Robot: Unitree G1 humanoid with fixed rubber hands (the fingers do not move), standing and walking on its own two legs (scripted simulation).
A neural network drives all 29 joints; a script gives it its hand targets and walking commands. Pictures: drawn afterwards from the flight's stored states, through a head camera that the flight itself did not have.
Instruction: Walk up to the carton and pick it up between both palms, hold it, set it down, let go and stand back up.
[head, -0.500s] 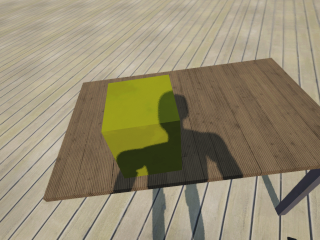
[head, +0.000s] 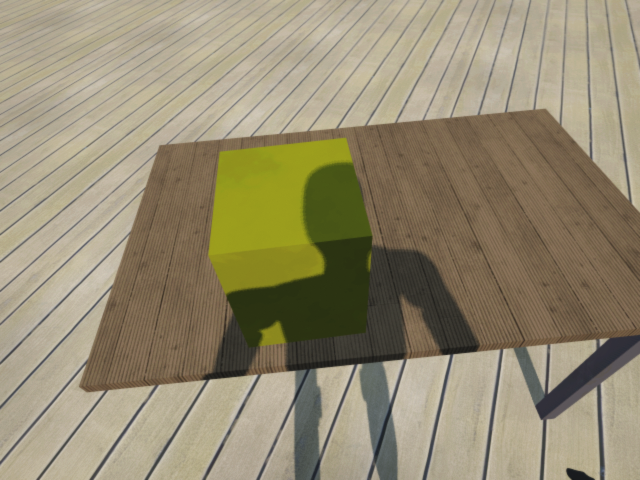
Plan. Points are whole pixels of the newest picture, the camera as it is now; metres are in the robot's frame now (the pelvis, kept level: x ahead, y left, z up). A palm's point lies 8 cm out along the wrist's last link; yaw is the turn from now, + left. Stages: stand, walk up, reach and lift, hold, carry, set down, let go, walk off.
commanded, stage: walk up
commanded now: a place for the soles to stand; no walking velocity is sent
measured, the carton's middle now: (295, 246) +0.47 +0.06 -0.01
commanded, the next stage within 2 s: none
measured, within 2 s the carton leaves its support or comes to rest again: neither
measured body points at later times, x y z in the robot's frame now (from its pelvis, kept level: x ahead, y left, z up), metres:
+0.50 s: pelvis -0.01 +0.02 +0.00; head +0.02 +0.01 +0.45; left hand +0.06 +0.32 -0.11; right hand +0.10 -0.29 -0.11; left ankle -0.05 +0.11 -0.70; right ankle +0.07 -0.12 -0.73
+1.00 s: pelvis -0.05 +0.12 +0.01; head +0.01 +0.15 +0.45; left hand +0.00 +0.44 -0.13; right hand +0.03 -0.20 -0.09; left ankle -0.04 +0.14 -0.73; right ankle -0.06 -0.05 -0.69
